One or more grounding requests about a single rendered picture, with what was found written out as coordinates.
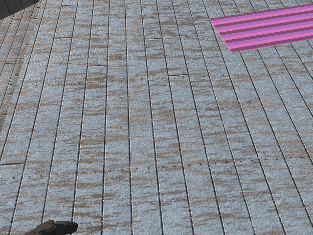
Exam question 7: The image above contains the left robot hand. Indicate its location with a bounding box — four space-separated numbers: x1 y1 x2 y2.
24 219 78 235

